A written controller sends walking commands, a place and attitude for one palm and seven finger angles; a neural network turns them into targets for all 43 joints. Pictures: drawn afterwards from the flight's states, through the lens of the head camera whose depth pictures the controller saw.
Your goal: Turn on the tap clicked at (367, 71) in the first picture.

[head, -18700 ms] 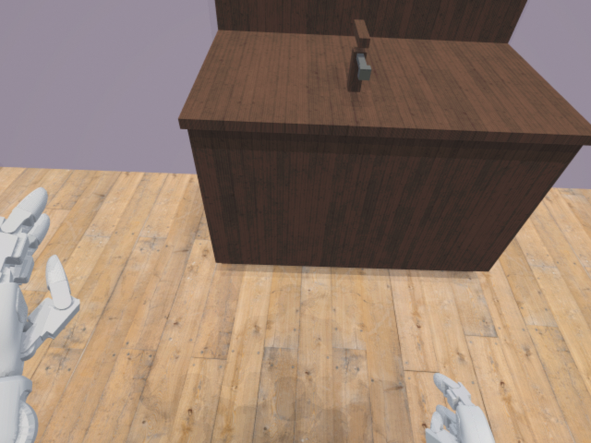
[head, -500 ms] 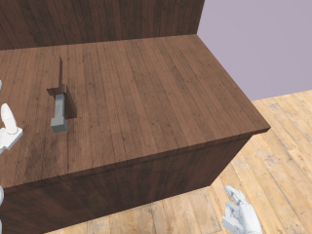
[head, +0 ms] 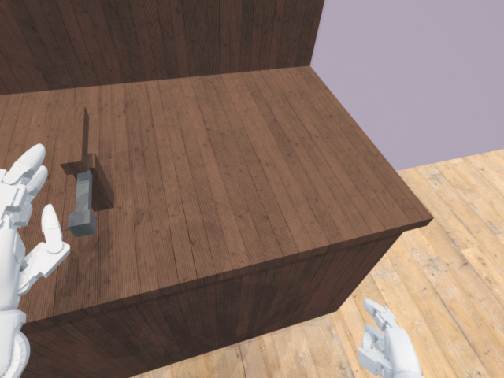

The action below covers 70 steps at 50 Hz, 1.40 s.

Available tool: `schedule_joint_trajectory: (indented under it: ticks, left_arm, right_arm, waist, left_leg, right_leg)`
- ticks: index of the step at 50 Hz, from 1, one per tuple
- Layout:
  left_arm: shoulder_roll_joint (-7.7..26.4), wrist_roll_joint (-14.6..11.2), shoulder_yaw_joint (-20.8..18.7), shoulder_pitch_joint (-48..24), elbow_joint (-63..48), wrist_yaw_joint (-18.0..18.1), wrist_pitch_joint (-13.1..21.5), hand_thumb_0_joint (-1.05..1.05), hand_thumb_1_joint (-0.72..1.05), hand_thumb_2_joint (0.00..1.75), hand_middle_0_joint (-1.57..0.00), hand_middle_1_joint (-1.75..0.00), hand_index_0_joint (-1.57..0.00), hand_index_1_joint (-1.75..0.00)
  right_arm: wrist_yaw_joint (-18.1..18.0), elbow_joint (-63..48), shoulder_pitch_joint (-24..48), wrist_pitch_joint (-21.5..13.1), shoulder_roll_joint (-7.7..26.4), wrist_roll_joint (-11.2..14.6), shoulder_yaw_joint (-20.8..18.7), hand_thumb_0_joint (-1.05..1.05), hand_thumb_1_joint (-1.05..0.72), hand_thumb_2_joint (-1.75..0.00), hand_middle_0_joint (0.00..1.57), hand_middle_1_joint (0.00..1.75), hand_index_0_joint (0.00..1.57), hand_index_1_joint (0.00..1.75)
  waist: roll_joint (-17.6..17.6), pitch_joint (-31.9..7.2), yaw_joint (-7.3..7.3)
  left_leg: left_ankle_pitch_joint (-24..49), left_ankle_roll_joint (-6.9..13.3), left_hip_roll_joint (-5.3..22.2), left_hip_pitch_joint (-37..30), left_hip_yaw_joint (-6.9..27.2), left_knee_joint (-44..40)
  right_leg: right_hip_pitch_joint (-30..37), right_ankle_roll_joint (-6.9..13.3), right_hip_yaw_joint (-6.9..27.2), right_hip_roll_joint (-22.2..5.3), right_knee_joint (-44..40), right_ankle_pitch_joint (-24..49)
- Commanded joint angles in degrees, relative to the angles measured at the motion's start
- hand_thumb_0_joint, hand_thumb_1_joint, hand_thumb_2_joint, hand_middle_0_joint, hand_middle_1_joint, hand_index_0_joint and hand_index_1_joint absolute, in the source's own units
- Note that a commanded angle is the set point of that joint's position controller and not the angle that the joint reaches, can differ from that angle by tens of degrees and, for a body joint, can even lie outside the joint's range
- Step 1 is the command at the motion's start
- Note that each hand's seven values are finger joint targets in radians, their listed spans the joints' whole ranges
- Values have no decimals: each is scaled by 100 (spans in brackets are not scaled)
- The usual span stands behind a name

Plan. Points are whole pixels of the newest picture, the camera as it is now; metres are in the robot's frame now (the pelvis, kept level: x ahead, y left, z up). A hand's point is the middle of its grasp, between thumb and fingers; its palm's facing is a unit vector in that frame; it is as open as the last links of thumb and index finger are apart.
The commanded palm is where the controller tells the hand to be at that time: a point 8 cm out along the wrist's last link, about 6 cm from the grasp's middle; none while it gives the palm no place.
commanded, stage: come to a stop and stand still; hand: left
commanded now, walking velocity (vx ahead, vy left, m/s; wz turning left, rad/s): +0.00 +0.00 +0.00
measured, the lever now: (82, 223) +0.30 +0.28 +0.08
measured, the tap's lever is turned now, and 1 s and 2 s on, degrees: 0 0 0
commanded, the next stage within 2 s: look again from close up in 0.20 s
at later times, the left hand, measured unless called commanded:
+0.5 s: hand (52, 255) +0.21 +0.25 +0.16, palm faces +0.37 -0.85 -0.36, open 7.4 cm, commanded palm +0.15 +0.28 +0.18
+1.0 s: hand (77, 249) +0.22 +0.22 +0.17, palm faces +0.36 -0.86 -0.38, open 7.4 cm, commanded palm +0.15 +0.25 +0.18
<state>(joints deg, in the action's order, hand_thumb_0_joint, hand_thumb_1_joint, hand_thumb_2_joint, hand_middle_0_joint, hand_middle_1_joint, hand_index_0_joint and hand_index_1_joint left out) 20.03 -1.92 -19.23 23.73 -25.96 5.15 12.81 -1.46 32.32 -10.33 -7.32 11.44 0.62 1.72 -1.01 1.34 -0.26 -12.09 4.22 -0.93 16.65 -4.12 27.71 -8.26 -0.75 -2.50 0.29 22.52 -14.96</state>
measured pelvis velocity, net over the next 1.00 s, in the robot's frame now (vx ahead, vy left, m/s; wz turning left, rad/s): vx -0.01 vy -0.03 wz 0.00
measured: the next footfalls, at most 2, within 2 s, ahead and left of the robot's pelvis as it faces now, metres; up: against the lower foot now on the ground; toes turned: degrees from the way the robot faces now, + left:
none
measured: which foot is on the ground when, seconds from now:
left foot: down 0.00-1.00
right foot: down 0.00-1.00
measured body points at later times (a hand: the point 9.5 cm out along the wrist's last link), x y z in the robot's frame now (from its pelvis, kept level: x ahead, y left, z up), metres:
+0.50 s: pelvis -0.01 +0.00 +0.00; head +0.02 +0.02 +0.45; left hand +0.19 +0.29 +0.18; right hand +0.17 -0.22 -0.07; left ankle +0.03 +0.06 -0.74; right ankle -0.03 -0.13 -0.74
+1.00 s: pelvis -0.01 -0.03 +0.00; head +0.02 -0.01 +0.45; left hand +0.19 +0.26 +0.19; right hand +0.18 -0.24 -0.07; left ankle +0.03 +0.06 -0.74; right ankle -0.03 -0.13 -0.74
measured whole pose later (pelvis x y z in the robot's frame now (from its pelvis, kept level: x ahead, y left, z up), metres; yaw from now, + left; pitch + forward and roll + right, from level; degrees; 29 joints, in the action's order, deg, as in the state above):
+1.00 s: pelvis -0.01 -0.03 +0.00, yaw +0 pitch +1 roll -1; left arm 21.5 -3.5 -20.3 23.6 -28.2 5.6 10.6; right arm -1.9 31.3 -11.2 -6.0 10.4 0.7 2.0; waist -0.8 3.0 -1.0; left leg -8.7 2.2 0.1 15.0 -3.6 22.9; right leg -7.7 1.1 -2.8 1.5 20.0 -13.0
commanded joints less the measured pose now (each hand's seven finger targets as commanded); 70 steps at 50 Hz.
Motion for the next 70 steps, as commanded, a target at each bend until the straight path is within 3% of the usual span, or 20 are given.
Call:
schedule_joint_trajectory:
  ticks: [1,10,11,15,16,20,21,25,26,36,40,41,45,46,49,53,59,64,68,70]
  left_arm:
    - [1131,-99,-906,-282,-1214,119,360,0,90,90,-20,-30,-20,-30]
    - [1044,-76,-725,-267,-1277,155,228,0,90,90,-20,-30,-20,-30]
    - [841,-94,-512,-273,-1110,123,223,0,90,90,-20,-30,-20,-30]
    - [1126,-61,-764,-379,-1129,188,177,0,90,90,-20,-30,-20,-30]
    - [915,-86,-569,-373,-1013,149,189,0,90,90,-20,-30,-20,-30]
    - [1171,-51,-758,-561,-1331,189,227,0,90,90,-20,-30,-20,-30]
    - [1016,-81,-609,-519,-1250,159,250,0,90,90,-20,-30,-20,-30]
    - [1169,-59,-769,-354,-1417,197,259,0,90,90,-20,-30,-20,-30]
    - [979,-91,-611,-297,-1275,161,265,0,90,90,-20,-30,-20,-30]
    - [946,-94,-576,-227,-1071,144,213,0,90,90,-20,-30,-20,-30]
    - [1231,-85,-777,-532,-1420,177,207,0,90,90,-20,-30,-20,-30]
    - [1003,-130,-576,-488,-1279,132,190,0,90,90,-20,-30,-20,-30]
    - [1187,-105,-750,-489,-1516,154,178,0,90,90,-20,-30,-20,-30]
    - [977,-156,-575,-376,-1351,113,156,0,90,90,-20,-30,-20,-30]
    - [1084,-177,-722,-210,-1491,113,156,0,90,90,-20,-30,-20,-30]
    - [1159,-257,-828,42,-1630,23,225,0,90,90,-20,-30,-20,-30]
    - [1111,-296,-859,248,-1411,155,86,0,90,90,-20,-30,-20,-30]
    - [1150,-272,-775,6,-1308,263,-49,0,90,90,-20,-30,-20,-30]
    - [1107,-244,-682,-209,-1185,310,-54,0,90,90,-20,-30,-20,-30]
    - [1207,-214,-763,-205,-1229,342,-67,0,90,90,-20,-30,-20,-30]
  right_arm:
    - [-119,-865,382,-188,694,-5,-290,0,-90,-90,20,30,20,30]
    - [-137,-867,409,-204,717,48,-310,0,-90,-90,20,30,20,30]
    - [-128,-834,335,-171,765,3,-306,0,-90,-90,20,30,20,30]
    - [-166,-869,454,-148,711,45,-301,0,-90,-90,20,30,20,30]
    - [-161,-845,401,-118,735,-3,-290,0,-90,-90,20,30,20,30]
    - [-181,-887,494,-153,718,35,-294,0,-90,-90,20,30,20,30]
    - [-176,-872,443,-148,740,-9,-281,0,-90,-90,20,30,20,30]
    - [-174,-897,459,-213,713,32,-292,0,-90,-90,20,30,20,30]
    - [-159,-855,374,-195,749,-14,-281,0,-90,-90,20,30,20,30]
    - [-170,-812,340,-172,745,8,-294,0,-90,-90,20,30,20,30]
    - [-194,-863,410,-197,696,40,-301,0,-90,-90,20,30,20,30]
    - [-180,-847,348,-171,711,0,-291,0,-90,-90,20,30,20,30]
    - [-142,-904,362,-214,671,30,-331,0,-90,-90,20,30,20,30]
    - [-119,-890,311,-177,696,-4,-321,0,-90,-90,20,30,20,30]
    - [-96,-991,258,-168,670,24,-392,0,-90,-90,20,30,20,30]
    - [-93,-1071,220,-154,670,7,-369,0,-90,-90,20,30,20,30]
    - [-166,-1036,336,-81,660,75,-358,0,-90,-90,20,30,20,30]
    - [-221,-969,497,7,716,119,-361,0,-90,-90,20,30,20,30]
    - [-189,-850,480,49,742,126,-353,0,-90,-90,20,30,20,30]
    - [-201,-823,617,35,750,152,-369,0,-90,-90,20,30,20,30]
  waist:
    - [397,-866,-74]
    - [509,-971,-80]
    - [474,-891,-57]
    - [412,-717,-79]
    - [350,-683,-59]
    - [547,-633,-68]
    - [489,-640,-61]
    - [678,-765,-84]
    - [572,-750,-77]
    - [416,-660,-57]
    - [595,-681,-63]
    - [573,-655,-53]
    - [792,-726,-75]
    - [770,-720,-66]
    - [703,-843,-73]
    - [662,-808,-111]
    - [338,-1036,-102]
    - [-231,-703,-90]
    - [-484,-573,-79]
    - [-246,-446,-119]
  left_leg:
    - [1244,-249,592,-727,793,-465]
    - [1555,-297,631,-1051,785,-448]
    - [1353,-254,627,-908,790,-494]
    - [657,-271,607,-775,831,-635]
    - [441,-228,589,-674,828,-654]
    - [177,-272,593,-643,928,-810]
    - [26,-230,613,-592,952,-870]
    - [313,-287,635,-761,972,-884]
    - [266,-272,645,-668,1010,-947]
    - [228,-329,697,-740,1011,-1043]
    - [755,-495,796,-1016,1077,-1085]
    - [639,-453,833,-965,1070,-1153]
    - [941,-506,925,-1109,1036,-1042]
    - [804,-453,943,-993,1030,-1100]
    - [855,-386,990,-1004,945,-859]
    - [1780,-321,1040,-931,809,-497]
    - [530,-286,544,-726,555,32]
    - [164,-252,338,-407,523,509]
    - [300,-228,271,-95,552,632]
    - [542,-204,302,-233,585,468]
  right_leg:
    - [-29,190,257,-320,-219,1231]
    - [-59,161,281,-323,-233,1384]
    - [-70,153,259,-314,-294,1282]
    - [-107,177,344,-358,-406,963]
    - [-110,177,329,-363,-476,873]
    - [-95,203,327,-334,-427,655]
    - [-78,187,286,-302,-453,580]
    - [-14,197,274,-291,-333,706]
    - [18,182,227,-252,-355,676]
    - [-98,161,204,-223,-421,598]
    - [-160,157,197,-136,-350,607]
    - [-169,131,163,-106,-379,536]
    - [-200,159,156,-87,-339,534]
    - [-157,131,132,-60,-362,495]
    - [-94,166,222,-153,-446,675]
    - [-224,157,229,-174,-438,1249]
    - [-151,159,830,-647,-635,1697]
    - [-398,98,1271,-1044,-763,1472]
    - [-139,141,1260,-1275,-536,1962]
    - [-192,111,1199,-1216,-363,2292]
